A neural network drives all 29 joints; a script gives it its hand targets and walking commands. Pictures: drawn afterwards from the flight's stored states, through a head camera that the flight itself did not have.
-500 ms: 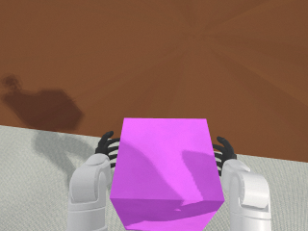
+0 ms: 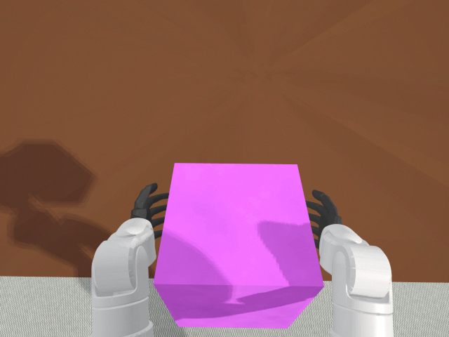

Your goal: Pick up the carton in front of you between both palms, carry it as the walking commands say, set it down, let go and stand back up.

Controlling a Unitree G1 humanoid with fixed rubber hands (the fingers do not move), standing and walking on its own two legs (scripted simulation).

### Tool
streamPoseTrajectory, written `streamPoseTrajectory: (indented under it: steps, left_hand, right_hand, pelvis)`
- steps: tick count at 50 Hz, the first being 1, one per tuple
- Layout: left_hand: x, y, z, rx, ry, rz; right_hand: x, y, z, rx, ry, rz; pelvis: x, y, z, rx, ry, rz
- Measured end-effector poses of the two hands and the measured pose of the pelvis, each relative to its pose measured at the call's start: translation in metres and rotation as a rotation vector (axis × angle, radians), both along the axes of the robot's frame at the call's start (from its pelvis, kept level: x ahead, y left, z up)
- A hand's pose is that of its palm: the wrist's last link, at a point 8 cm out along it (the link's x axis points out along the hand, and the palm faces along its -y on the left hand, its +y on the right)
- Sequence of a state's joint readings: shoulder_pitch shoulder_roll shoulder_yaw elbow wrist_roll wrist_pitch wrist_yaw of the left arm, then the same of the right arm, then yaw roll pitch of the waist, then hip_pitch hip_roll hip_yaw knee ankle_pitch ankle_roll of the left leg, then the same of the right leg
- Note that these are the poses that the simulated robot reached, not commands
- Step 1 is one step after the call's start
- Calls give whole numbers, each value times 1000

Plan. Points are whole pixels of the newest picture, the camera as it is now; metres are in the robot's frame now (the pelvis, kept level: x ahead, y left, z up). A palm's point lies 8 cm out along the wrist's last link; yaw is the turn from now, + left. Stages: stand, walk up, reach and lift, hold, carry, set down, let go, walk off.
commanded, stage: carry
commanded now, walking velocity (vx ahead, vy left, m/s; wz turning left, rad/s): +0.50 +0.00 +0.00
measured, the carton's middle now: (234, 250) +0.27 +0.00 +0.00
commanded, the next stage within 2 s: none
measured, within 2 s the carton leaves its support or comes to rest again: neither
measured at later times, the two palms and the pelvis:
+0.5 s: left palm (172, 69) +0.65 +0.14 +0.14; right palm (295, 68) +0.69 -0.16 +0.13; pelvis +0.34 -0.04 +0.00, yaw +4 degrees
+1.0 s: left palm (183, 5) +1.07 +0.15 +0.14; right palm (272, 11) +1.05 -0.15 +0.14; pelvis +0.66 +0.02 +0.02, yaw +1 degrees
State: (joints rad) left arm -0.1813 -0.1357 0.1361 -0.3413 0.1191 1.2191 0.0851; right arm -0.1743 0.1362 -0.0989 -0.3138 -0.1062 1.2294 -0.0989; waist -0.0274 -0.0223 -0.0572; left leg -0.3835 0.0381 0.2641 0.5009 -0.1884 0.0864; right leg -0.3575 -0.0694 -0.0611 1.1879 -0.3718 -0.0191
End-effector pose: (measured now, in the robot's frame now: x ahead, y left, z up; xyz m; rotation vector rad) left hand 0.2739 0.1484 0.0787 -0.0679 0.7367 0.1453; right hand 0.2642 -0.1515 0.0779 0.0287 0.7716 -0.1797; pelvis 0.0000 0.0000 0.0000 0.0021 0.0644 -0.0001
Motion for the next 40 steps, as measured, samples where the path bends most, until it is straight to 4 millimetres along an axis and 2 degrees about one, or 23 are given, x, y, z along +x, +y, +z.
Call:
streamPoseTrajectory:
  steps: [6,13,19,27,35,40]
  left_hand:
    - [77,3,14,-2,-11,-18]
    - [176,2,36,-3,-125,39]
    - [285,-12,52,31,-230,88]
    - [410,-8,72,76,-116,113]
    - [554,1,95,74,-113,69]
    - [654,10,90,60,-104,20]
  right_hand:
    - [74,3,17,-9,-11,-12]
    - [189,2,39,6,-125,32]
    - [312,-11,42,40,-232,77]
    - [455,-6,62,32,-123,149]
    - [587,1,87,1,-120,131]
    - [674,10,88,-28,-109,95]
  pelvis:
    - [75,5,18,-33,15,10]
    - [179,-8,11,-22,8,25]
    - [274,-29,-18,-22,-15,61]
    - [358,-41,4,9,16,61]
    - [462,-28,8,7,34,38]
    - [543,-7,-9,0,27,20]
